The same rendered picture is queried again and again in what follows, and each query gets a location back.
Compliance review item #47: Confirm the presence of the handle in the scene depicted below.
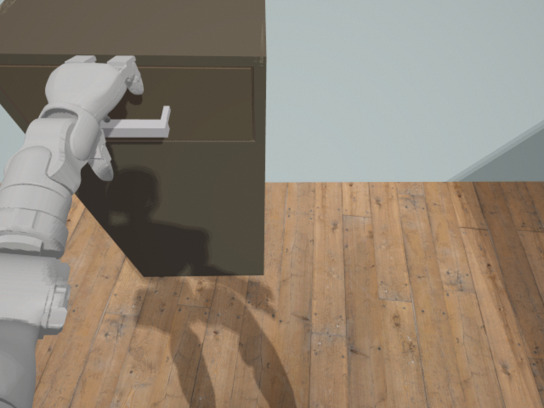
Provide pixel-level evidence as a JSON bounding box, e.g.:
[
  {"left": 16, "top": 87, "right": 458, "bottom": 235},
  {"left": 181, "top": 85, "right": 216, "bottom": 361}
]
[{"left": 100, "top": 106, "right": 171, "bottom": 138}]

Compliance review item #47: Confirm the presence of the robot left hand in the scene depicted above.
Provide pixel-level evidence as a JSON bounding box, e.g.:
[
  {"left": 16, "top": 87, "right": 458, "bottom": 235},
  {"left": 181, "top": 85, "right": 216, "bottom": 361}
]
[{"left": 45, "top": 55, "right": 144, "bottom": 181}]

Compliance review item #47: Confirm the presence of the left robot forearm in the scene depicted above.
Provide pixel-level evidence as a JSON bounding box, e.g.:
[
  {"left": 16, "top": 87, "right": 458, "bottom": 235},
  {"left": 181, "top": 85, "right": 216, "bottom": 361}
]
[{"left": 0, "top": 102, "right": 99, "bottom": 259}]

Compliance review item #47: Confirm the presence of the drawer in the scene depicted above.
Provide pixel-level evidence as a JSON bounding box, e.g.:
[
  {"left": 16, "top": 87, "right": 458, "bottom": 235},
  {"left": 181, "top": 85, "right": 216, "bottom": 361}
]
[{"left": 0, "top": 64, "right": 254, "bottom": 140}]

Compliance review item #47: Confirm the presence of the cabinet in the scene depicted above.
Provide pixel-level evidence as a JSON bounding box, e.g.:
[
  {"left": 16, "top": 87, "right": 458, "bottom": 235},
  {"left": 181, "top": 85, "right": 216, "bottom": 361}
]
[{"left": 0, "top": 0, "right": 267, "bottom": 277}]

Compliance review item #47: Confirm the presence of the left robot upper arm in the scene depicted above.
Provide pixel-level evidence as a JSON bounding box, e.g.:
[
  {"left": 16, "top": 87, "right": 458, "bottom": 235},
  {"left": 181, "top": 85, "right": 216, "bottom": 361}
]
[{"left": 0, "top": 253, "right": 71, "bottom": 408}]

